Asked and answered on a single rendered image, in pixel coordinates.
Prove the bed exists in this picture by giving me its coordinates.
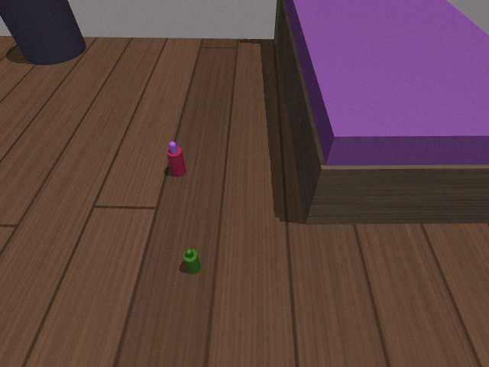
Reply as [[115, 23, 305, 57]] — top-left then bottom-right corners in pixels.
[[274, 0, 489, 225]]

